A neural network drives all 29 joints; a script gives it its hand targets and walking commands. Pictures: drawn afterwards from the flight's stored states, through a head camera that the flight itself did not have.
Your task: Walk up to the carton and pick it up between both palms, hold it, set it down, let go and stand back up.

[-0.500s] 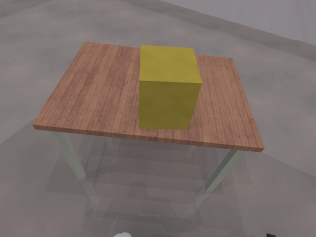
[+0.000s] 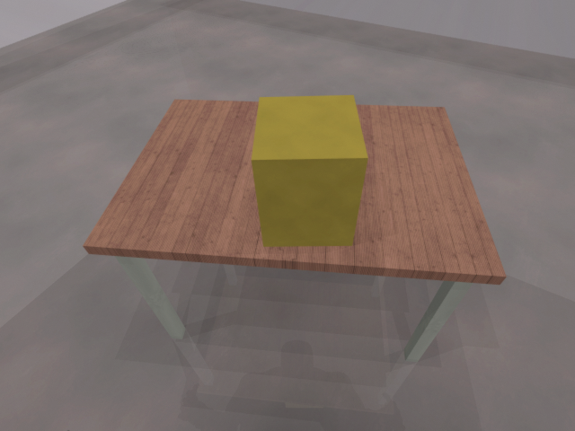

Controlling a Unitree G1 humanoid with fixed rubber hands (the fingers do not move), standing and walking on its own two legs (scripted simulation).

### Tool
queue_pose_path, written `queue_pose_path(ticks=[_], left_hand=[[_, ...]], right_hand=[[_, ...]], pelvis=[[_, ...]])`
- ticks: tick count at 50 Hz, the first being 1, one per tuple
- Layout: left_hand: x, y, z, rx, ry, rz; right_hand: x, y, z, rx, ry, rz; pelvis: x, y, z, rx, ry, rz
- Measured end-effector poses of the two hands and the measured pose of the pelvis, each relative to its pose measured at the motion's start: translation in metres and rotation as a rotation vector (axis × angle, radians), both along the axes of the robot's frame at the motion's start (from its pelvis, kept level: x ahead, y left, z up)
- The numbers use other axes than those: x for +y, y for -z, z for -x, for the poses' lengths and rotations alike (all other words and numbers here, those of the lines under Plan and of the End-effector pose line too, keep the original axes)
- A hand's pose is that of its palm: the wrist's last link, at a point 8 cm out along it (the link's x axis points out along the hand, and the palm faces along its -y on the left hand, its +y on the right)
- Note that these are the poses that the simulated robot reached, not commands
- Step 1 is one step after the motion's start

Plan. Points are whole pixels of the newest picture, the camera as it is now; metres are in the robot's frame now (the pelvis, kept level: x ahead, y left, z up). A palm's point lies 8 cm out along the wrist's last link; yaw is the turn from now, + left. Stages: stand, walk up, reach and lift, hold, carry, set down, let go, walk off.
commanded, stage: walk up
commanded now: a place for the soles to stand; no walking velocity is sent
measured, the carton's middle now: (307, 173) +0.63 -0.04 -0.03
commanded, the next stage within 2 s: none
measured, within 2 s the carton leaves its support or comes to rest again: neither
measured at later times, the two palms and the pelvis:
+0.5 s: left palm out of the picture +0.08 +0.33 -0.08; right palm out of the picture +0.08 -0.31 -0.10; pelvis +0.01 +0.00 +0.00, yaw +0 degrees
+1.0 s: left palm (54, 411) +0.19 +0.35 -0.09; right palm out of the picture +0.14 -0.31 -0.08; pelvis +0.10 +0.03 +0.00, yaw +2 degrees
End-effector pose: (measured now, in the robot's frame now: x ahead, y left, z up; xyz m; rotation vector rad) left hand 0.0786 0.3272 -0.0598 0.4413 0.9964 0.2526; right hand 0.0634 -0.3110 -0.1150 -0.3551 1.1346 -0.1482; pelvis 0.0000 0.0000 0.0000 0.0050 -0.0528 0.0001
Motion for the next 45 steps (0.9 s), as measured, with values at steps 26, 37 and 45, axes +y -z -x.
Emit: queue_pose_path(ticks=[26,37,45], left_hand=[[0.0,0.021,0.0,0.041,-0.035,0.067],[0.048,0.032,-0.026,0.045,-0.047,0.076],[0.042,0.033,-0.083,0.069,0.026,0.095]], right_hand=[[0.005,-0.011,-0.021,0.003,-0.023,0.02],[0.026,-0.028,-0.074,-0.044,-0.095,0.094],[0.022,-0.04,-0.072,-0.03,0.004,0.126]], pelvis=[[0.003,0.0,-0.015,0.02,-0.005,0.0],[0.042,0.005,-0.051,0.006,-0.035,0.006],[0.043,-0.002,-0.083,0.01,-0.037,0.005]])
